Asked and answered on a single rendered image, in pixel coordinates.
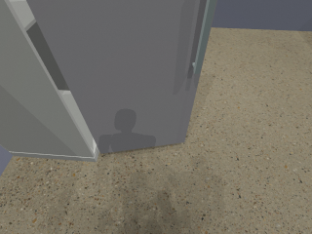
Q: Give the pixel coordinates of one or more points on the fridge door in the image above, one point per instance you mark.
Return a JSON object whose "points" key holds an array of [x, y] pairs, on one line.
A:
{"points": [[128, 65]]}

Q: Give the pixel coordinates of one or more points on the handle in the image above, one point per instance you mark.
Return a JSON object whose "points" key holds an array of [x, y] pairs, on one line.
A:
{"points": [[205, 30]]}

